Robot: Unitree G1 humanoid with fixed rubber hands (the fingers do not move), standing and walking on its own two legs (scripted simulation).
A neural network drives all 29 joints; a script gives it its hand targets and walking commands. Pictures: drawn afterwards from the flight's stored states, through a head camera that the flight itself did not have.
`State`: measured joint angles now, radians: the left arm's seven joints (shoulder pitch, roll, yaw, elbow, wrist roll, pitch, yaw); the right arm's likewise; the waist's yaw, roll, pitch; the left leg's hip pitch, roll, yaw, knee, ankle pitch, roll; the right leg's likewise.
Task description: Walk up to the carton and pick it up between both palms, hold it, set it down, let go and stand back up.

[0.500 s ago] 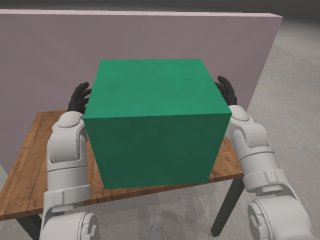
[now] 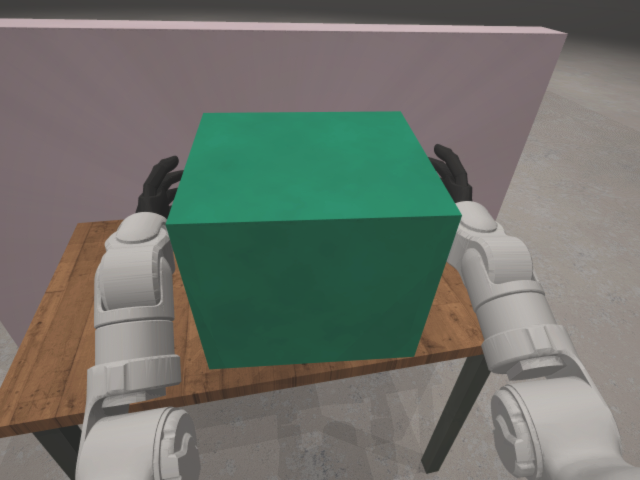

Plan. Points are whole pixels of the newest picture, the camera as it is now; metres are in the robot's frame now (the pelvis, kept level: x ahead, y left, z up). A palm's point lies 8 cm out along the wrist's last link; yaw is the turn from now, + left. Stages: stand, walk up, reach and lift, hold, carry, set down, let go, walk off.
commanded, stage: hold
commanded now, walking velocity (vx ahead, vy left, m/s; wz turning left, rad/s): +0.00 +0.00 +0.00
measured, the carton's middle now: (308, 235) +0.38 +0.01 +0.18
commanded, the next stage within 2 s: none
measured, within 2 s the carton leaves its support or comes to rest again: neither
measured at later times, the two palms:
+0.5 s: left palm (157, 223) +0.36 +0.18 +0.22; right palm (453, 210) +0.37 -0.17 +0.23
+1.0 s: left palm (157, 225) +0.36 +0.18 +0.21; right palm (452, 213) +0.37 -0.17 +0.22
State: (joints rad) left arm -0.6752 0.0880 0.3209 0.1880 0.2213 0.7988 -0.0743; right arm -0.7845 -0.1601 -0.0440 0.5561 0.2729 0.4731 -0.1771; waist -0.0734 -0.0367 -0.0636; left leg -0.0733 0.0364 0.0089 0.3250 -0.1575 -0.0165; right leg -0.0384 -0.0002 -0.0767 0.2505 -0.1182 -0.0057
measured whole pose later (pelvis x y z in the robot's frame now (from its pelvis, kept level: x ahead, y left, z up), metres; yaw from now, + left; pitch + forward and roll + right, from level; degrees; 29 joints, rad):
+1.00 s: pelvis +0.00 +0.00 +0.00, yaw +0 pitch -6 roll -1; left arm -0.64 0.07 0.31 0.14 0.22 0.81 -0.07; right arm -0.75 -0.17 -0.03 0.52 0.29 0.47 -0.18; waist -0.07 -0.03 -0.06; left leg -0.07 0.04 0.01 0.33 -0.17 -0.02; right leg -0.03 0.00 -0.07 0.25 -0.12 -0.01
